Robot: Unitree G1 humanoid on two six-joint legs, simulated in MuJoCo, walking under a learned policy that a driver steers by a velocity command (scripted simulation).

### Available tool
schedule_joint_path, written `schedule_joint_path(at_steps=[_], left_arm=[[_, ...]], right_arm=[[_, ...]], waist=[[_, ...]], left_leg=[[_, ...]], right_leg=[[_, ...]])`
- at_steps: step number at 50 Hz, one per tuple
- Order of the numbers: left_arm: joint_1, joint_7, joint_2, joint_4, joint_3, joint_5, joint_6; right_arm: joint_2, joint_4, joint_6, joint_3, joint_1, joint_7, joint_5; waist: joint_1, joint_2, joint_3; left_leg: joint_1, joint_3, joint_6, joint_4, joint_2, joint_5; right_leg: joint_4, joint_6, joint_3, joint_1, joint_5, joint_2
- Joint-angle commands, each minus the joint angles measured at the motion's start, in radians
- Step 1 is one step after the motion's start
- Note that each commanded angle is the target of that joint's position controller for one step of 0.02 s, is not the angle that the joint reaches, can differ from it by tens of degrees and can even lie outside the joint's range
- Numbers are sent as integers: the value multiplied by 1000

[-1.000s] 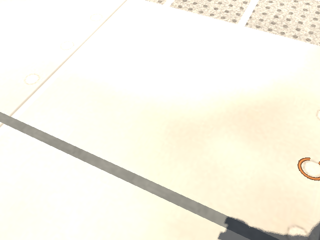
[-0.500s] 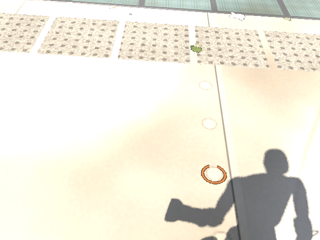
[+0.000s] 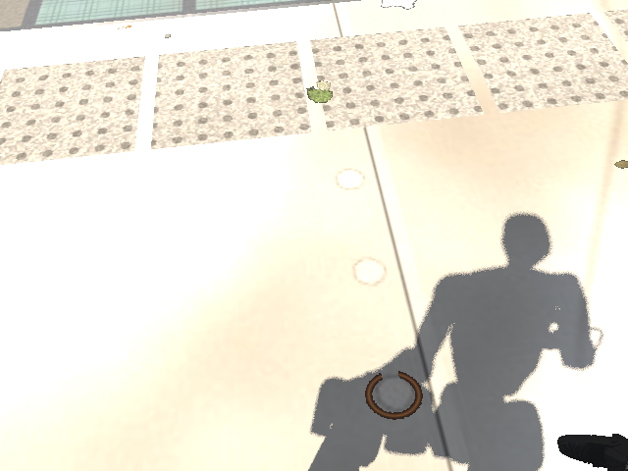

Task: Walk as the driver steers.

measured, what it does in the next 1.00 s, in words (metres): walks ahead, turning left: left foot, then right foot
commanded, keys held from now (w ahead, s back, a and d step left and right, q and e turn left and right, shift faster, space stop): w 0.20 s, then w+q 0.52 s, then q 0.28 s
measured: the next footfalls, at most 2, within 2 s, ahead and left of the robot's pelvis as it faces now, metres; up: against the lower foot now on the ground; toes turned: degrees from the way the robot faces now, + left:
left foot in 0.14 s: +0.27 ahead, +0.13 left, +0.00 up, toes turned -4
right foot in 0.60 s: +0.50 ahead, -0.11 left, +0.00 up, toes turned +8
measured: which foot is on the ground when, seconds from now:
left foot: up 0.00-0.12, down 0.14-0.62, up 0.64-1.00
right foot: down 0.00-0.16, up 0.18-0.58, down 0.60-1.00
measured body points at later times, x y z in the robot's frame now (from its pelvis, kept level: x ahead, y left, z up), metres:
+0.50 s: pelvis +0.28 +0.03 +0.00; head +0.31 +0.03 +0.45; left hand +0.50 +0.26 -0.08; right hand +0.28 -0.25 -0.12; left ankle +0.23 +0.13 -0.74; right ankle +0.44 -0.14 -0.70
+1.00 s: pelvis +0.51 +0.02 -0.01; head +0.55 +0.04 +0.44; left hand +0.47 +0.32 -0.13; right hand +0.78 -0.15 -0.09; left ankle +0.61 +0.17 -0.72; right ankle +0.46 -0.12 -0.74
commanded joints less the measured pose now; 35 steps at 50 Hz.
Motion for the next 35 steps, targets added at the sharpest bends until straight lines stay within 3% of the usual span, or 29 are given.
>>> schedule_joint_path(at_steps=[1,3,5,6,7,8,9,10,11,12,13,16,18,21,24,26,28,29,30,31,32,33,34,35], left_arm=[[32,11,158,-31,41,-8,-13],[45,14,159,-15,42,-3,-8],[37,13,166,-11,46,4,2],[26,11,153,-14,40,7,6],[12,8,122,-33,24,18,6],[147,7,56,-33,3,4,-4],[167,5,66,-23,-5,-3,-15],[62,2,147,-38,15,-16,-19],[-36,1,152,-66,13,-8,-21],[-96,-1,139,-85,12,12,-27],[-98,-1,127,-86,16,23,-29],[-57,-2,76,-74,6,29,-26],[-124,0,57,-95,-5,36,-30],[-242,-7,37,-113,-16,32,-42],[-327,-17,56,-132,-11,18,-52],[-352,-21,81,-144,-1,12,-61],[-314,-22,104,-137,13,8,-70],[-247,-18,119,-118,24,10,-72],[-137,-9,156,-101,40,22,-76],[34,2,226,-81,58,30,-70],[64,-8,270,-54,68,35,-53],[22,-12,176,-66,48,26,-53],[-18,-11,127,-68,34,22,-51],[-72,-13,102,-69,24,28,-51]], right_arm=[[-70,-81,-24,-11,-99,20,13],[-94,-87,-28,-20,-97,26,12],[-114,-82,-31,-31,-46,24,11],[-137,-59,-33,-46,49,18,8],[-175,-42,-35,-59,199,12,-6],[-254,-9,-27,-84,346,10,-17],[-193,23,-20,-71,398,22,11],[-131,14,-14,-52,340,18,27],[-113,1,-4,-42,267,15,21],[-99,1,3,-34,219,17,13],[-83,-4,2,-26,195,17,6],[-91,2,-1,-28,186,18,16],[-122,13,3,-38,199,7,23],[-148,35,16,-48,243,-6,32],[-157,56,30,-51,309,-10,40],[-158,60,39,-53,327,-14,43],[-159,56,49,-55,317,-19,40],[-137,53,53,-49,314,-20,37],[-94,41,51,-35,302,-18,31],[-18,14,47,-10,313,-19,6],[-16,-23,35,-7,417,-20,47],[-114,6,39,-30,381,-24,61],[-138,-5,44,-40,301,-21,54],[-119,-2,52,-40,279,-20,46]], waist=[[12,-122,7],[2,-137,9],[-29,-159,-7],[-81,-150,-66],[-151,-118,-206],[-144,117,-384],[-149,248,-408],[-163,129,-243],[-145,42,-133],[-119,0,-39],[-88,10,-14],[-48,49,-24],[-60,39,-10],[-101,38,-2],[-132,42,-1],[-127,50,-2],[-90,66,-12],[-54,66,-38],[3,41,-112],[58,-136,-260],[-3,-433,-309],[16,-264,-194],[20,-188,-101],[-8,-127,-61]], left_leg=[[144,29,22,-118,-46,84],[143,18,53,-151,-47,7],[219,50,91,-174,-70,-102],[360,78,123,-208,-88,-97],[627,-10,188,-155,14,-53],[1038,-399,351,-169,232,-207],[1099,-686,381,-319,315,-410],[979,-601,333,-347,289,-536],[831,-482,303,-370,245,-496],[686,-400,301,-405,202,-399],[603,-349,292,-429,166,-313],[511,-252,308,-471,108,-162],[477,-195,311,-487,93,-105],[440,-136,280,-474,58,-104],[458,-172,268,-438,73,-156],[494,-225,251,-398,91,-210],[504,-264,226,-334,93,-234],[484,-258,203,-272,63,-223],[416,-217,168,-114,6,-223],[258,-102,119,216,-78,-470],[-46,-33,90,475,-132,-686],[-125,-81,77,591,-67,-610],[-138,-65,74,609,-42,-520],[-96,-54,64,592,-12,-447]], right_leg=[[-67,-133,164,-63,246,-252],[-20,-118,206,27,282,-292],[52,-99,216,78,446,-297],[169,-79,184,80,599,-251],[390,-47,144,-28,549,-198],[782,38,40,-385,221,-51],[942,54,65,-567,-297,-13],[1014,49,83,-657,-249,-74],[989,47,22,-660,-165,-126],[914,47,-10,-647,-108,-160],[848,49,-12,-596,-65,-191],[716,76,-50,-515,-33,-200],[567,99,-66,-501,45,-195],[343,121,-75,-415,231,-160],[237,131,-67,-356,301,-127],[179,119,-51,-322,268,-121],[130,94,-57,-236,217,-119],[97,73,-68,-132,196,-122],[97,32,-12,46,170,-195],[103,-28,189,299,142,-404],[-14,-164,616,444,-137,-562],[-55,-147,582,354,-265,-525],[-58,-111,418,258,-191,-482],[-80,-94,307,165,-62,-435]])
